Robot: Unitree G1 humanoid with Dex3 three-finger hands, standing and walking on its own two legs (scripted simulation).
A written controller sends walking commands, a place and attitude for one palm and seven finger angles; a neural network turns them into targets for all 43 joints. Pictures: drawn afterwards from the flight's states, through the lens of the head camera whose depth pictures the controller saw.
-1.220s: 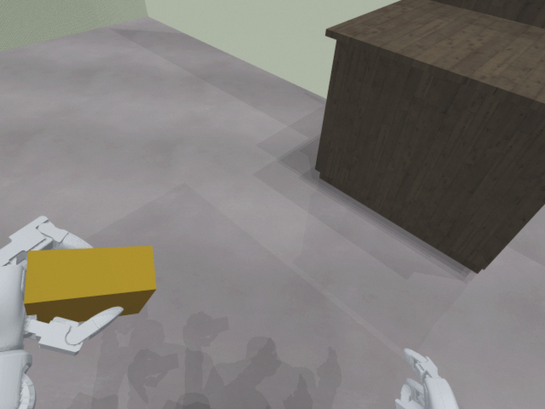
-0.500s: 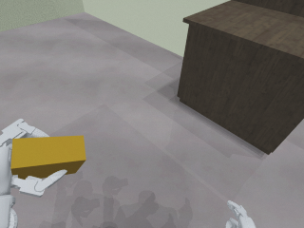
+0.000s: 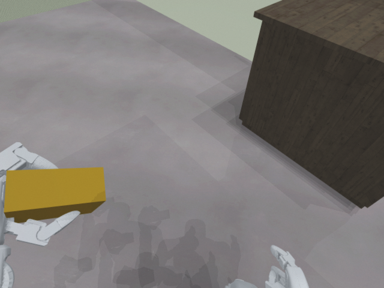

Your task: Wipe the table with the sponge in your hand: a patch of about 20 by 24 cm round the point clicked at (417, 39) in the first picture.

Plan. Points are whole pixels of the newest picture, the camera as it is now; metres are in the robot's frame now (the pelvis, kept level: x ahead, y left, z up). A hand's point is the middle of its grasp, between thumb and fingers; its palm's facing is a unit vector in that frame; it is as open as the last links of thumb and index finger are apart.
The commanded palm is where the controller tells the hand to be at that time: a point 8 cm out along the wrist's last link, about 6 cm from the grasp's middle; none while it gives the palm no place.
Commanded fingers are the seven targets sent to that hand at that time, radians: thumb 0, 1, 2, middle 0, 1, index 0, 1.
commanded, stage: walk to a spot facing it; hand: left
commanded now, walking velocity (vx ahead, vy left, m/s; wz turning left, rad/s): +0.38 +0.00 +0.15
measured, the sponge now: (70, 194) +0.23 +0.21 +0.15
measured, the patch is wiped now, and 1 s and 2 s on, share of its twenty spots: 0.00 0.00 0.00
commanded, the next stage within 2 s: none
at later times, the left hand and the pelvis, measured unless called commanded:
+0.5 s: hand (88, 125) +0.35 +0.22 +0.17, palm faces +0.50 -0.74 -0.45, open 9.6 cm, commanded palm +0.30 +0.25 +0.18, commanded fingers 0.00 0.10 1.30 -1.20 -1.60 -1.20 -1.60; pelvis +0.17 -0.04 -0.01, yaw +6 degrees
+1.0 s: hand (122, 87) +0.48 +0.19 +0.16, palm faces +0.59 -0.67 -0.45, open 9.6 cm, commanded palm +0.41 +0.22 +0.18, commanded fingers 0.00 0.10 1.30 -1.20 -1.60 -1.20 -1.60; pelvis +0.32 -0.09 -0.01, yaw +13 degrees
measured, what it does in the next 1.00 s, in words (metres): walks ahead: right foot, then left foot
